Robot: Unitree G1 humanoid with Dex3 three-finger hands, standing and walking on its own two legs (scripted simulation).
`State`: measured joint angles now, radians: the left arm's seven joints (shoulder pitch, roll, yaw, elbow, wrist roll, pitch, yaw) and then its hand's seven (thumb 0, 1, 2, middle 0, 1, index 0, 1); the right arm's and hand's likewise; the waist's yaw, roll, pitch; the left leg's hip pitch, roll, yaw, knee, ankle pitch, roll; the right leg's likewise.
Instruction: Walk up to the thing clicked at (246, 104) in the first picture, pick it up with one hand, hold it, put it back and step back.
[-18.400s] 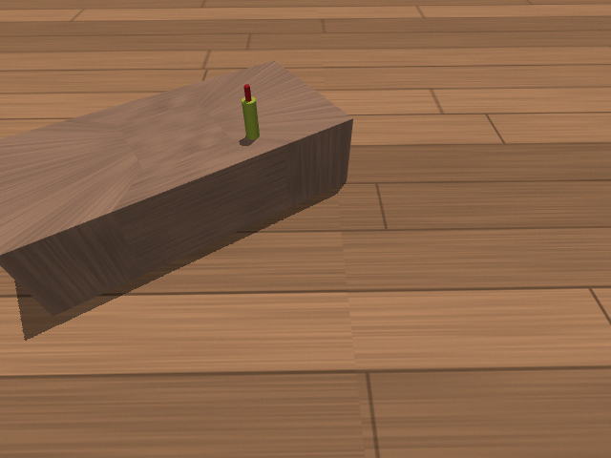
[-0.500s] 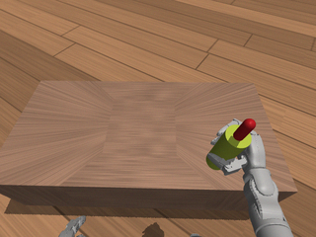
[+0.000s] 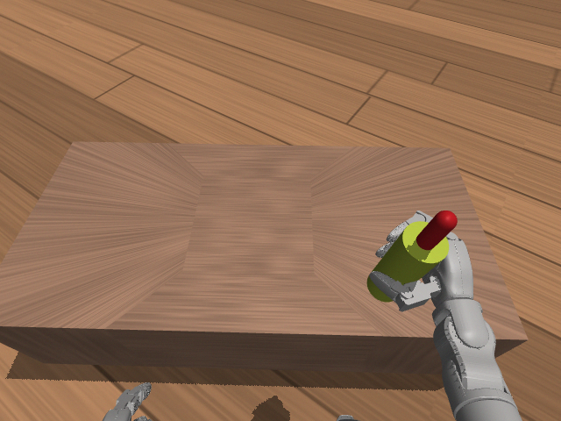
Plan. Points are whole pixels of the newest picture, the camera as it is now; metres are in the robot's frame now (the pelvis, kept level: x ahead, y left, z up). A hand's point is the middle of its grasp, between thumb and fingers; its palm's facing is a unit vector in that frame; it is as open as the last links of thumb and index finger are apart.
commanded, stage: crouch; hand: right
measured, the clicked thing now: (410, 257) +0.32 -0.16 +0.08
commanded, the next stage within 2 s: lower in 1.36 s
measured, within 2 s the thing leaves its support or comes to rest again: neither
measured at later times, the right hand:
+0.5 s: hand (392, 267) +0.36 -0.17 -0.02, palm faces +0.04 +1.00 +0.02, open 8.4 cm
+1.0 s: hand (371, 269) +0.42 -0.17 -0.13, palm faces +0.03 +1.00 +0.00, open 8.4 cm
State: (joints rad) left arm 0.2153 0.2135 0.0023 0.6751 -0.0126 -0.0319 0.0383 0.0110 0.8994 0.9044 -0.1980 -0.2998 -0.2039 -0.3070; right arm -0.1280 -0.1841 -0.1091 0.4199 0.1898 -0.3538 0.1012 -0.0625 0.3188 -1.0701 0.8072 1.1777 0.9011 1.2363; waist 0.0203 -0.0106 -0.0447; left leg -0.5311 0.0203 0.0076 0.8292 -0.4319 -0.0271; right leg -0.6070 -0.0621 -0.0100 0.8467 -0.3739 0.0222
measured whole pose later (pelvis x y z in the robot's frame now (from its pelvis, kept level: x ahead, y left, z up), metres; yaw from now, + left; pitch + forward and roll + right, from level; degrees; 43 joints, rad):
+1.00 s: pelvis -0.04 +0.00 -0.15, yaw +2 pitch +29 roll +3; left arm 0.19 0.24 0.01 0.67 0.05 -0.01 -0.04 0.01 0.91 0.91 -0.20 -0.30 -0.21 -0.31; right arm -0.63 -0.31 -0.34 0.92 0.13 -0.55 0.18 -0.06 0.32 -1.08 0.81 1.18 0.90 1.23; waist 0.10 -0.02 -0.17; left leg -1.39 0.00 0.02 1.53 -0.64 -0.02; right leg -1.48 -0.08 0.05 1.54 -0.56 0.03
